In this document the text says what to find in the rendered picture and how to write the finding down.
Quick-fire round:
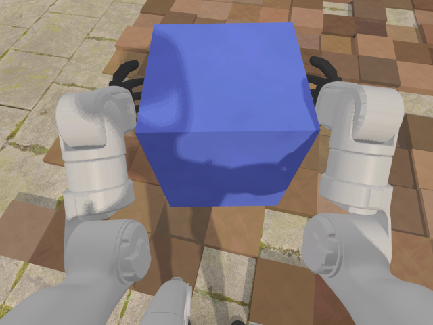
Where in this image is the right robot upper arm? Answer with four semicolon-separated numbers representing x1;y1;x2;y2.
301;213;433;325

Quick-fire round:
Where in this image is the robot right hand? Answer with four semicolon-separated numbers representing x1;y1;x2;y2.
306;56;342;126

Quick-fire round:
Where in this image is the carton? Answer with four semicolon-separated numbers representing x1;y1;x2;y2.
135;22;320;207

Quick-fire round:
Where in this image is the left robot upper arm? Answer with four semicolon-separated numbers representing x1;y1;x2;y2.
0;219;151;325

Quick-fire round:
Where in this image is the robot left hand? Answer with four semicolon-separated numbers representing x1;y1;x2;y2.
109;60;144;122

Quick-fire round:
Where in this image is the left robot forearm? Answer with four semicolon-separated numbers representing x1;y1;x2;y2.
55;86;137;273

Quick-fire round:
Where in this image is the right robot forearm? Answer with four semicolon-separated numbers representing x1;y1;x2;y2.
315;81;405;259

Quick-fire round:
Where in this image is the robot left thigh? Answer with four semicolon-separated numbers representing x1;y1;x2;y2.
140;280;192;325

